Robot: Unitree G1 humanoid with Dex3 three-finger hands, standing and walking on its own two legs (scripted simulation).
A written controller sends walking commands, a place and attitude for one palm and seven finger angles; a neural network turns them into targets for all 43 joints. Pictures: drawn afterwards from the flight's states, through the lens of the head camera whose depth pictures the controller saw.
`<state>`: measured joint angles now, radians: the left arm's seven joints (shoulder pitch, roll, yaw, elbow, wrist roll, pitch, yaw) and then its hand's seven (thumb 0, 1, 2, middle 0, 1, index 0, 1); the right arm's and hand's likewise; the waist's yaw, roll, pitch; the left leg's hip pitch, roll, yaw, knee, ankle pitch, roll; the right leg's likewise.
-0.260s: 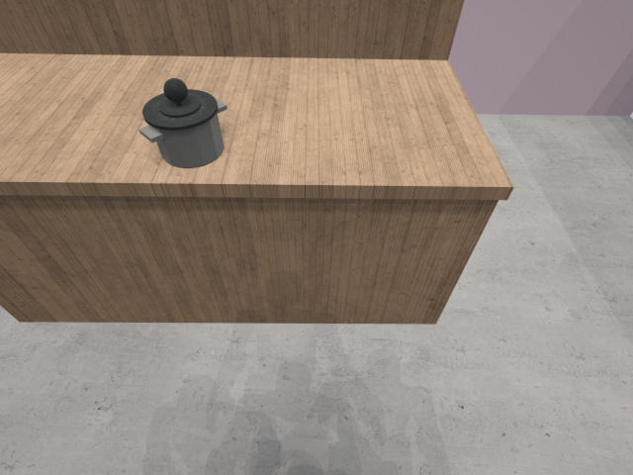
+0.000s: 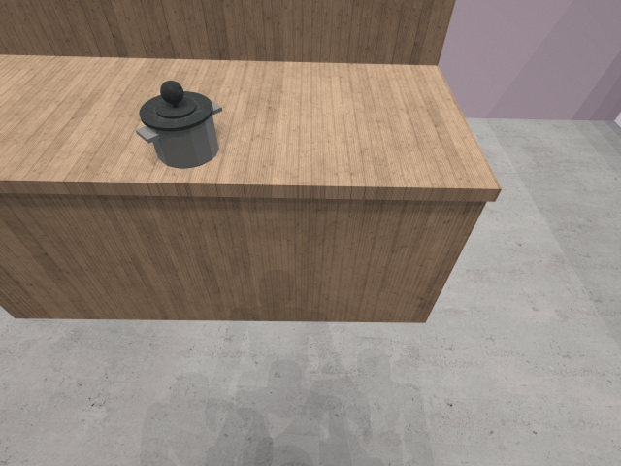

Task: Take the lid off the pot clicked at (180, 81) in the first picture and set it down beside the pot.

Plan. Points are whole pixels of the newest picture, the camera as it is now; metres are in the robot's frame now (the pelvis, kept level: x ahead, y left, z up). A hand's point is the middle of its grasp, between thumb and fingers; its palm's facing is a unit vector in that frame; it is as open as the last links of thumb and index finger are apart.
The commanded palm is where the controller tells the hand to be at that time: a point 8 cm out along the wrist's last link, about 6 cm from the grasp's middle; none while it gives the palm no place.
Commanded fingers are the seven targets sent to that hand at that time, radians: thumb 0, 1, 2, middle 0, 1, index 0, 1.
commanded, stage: look at it before walking up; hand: left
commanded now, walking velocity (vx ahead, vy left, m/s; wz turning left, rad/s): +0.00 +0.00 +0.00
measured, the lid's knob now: (172, 92) +0.82 +0.35 +0.07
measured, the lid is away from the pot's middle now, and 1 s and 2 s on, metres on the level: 0.00 0.00 0.00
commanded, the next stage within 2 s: take the last steps up to it in 0.40 s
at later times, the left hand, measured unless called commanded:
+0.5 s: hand out of the picture -0.01 +0.17 -0.18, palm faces +0.03 -0.98 -0.19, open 7.4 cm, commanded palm none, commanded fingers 0.00 0.90 0.90 -0.20 -0.30 -0.20 -0.30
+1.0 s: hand out of the picture +0.08 +0.27 -0.18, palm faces +0.11 -0.97 -0.21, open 7.4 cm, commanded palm none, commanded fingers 0.00 0.90 0.90 -0.20 -0.30 -0.20 -0.30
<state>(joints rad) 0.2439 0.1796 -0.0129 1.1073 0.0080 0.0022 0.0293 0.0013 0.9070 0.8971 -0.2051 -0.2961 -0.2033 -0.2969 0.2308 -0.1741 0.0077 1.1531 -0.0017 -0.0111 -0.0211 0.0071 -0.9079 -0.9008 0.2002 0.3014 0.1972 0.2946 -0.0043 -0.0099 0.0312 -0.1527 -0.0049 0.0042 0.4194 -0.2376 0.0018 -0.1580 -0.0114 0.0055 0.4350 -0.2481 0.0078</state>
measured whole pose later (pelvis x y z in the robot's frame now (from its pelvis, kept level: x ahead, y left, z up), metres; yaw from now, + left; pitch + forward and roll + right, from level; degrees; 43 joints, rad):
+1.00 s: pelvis +0.09 +0.07 -0.01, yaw +4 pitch +1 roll +2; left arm 0.29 0.21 0.06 1.06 0.03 0.01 -0.01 0.01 0.91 0.90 -0.20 -0.30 -0.20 -0.30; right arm 0.38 -0.17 -0.02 1.05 -0.02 -0.06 -0.02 0.01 -0.91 -0.90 0.20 0.30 0.19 0.29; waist -0.01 -0.05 0.02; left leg -0.18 -0.05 0.13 0.46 -0.30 0.06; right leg -0.49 -0.11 -0.06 1.10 -0.36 -0.02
